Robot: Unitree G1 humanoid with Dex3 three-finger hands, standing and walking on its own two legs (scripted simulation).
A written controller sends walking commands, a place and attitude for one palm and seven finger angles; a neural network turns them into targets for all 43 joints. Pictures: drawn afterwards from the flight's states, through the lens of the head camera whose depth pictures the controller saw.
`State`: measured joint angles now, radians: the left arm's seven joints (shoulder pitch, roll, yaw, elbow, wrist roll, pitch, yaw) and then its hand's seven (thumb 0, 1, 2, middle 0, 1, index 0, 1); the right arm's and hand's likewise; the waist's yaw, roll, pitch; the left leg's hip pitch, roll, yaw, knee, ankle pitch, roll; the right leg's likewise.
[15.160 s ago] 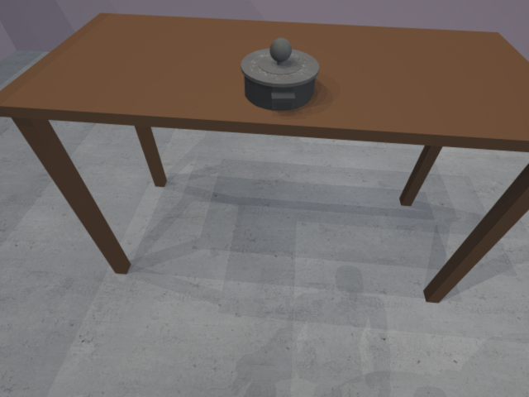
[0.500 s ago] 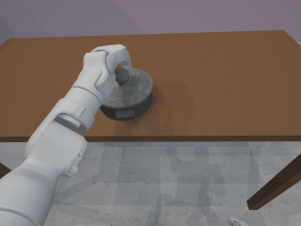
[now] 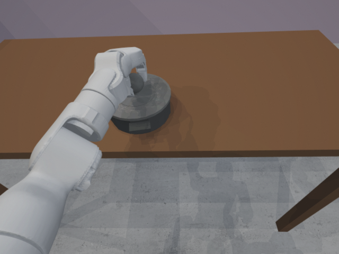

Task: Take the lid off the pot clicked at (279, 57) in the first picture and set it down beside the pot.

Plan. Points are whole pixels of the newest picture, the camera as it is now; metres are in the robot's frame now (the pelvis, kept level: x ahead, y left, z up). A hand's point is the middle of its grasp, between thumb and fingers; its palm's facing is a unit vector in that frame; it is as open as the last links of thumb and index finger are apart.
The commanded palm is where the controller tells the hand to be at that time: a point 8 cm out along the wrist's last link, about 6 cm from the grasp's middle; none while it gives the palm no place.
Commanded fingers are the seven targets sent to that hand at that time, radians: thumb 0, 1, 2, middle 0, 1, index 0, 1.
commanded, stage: close the fingers and squeeze the knob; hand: left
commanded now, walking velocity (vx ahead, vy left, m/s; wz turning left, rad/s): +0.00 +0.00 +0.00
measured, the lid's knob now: (133, 83) +0.49 +0.09 +0.16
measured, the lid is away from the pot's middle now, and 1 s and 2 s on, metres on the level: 0.00 0.00 0.00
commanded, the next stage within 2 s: lift the lid straight up in 1.12 s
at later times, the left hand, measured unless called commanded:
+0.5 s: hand (131, 82) +0.46 +0.09 +0.18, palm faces -0.37 -0.07 -0.93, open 7.9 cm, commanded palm +0.45 +0.10 +0.24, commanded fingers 0.00 0.46 0.69 -0.79 -1.02 -0.79 -1.02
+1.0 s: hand (130, 83) +0.46 +0.10 +0.18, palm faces -0.35 -0.05 -0.94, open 7.8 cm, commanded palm +0.45 +0.10 +0.24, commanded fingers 0.00 0.60 0.86 -0.83 -1.03 -0.80 -1.03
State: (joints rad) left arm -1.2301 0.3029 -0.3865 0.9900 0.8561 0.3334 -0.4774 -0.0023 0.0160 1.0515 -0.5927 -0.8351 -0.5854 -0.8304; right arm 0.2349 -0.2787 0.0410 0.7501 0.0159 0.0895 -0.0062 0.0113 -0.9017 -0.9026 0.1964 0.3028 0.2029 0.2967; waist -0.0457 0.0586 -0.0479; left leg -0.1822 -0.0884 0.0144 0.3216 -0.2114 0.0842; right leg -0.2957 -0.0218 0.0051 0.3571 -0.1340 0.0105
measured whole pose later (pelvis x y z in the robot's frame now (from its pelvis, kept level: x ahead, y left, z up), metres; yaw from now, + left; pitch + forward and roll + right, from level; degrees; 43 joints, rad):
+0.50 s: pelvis +0.00 +0.00 +0.00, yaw -1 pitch +4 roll +0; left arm -1.22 0.30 -0.35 0.98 0.86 0.32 -0.47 0.01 0.19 0.76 -0.67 -0.98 -0.65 -0.96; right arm 0.20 -0.28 0.04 0.73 0.02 0.09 -0.01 0.01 -0.90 -0.90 0.20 0.30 0.20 0.30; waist -0.05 0.05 -0.05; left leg -0.18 -0.08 0.02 0.32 -0.22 0.08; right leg -0.29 -0.01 0.01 0.36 -0.14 0.01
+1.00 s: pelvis +0.01 +0.00 +0.00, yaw +0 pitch +4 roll +0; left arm -1.17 0.30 -0.38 0.90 0.85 0.35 -0.47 0.00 0.25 0.69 -0.67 -0.96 -0.63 -0.95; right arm 0.22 -0.27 0.04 0.73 0.02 0.09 0.00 0.01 -0.90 -0.90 0.20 0.30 0.20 0.30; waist -0.03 0.07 -0.05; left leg -0.16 -0.08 0.02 0.31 -0.22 0.08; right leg -0.28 -0.01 0.01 0.35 -0.14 0.01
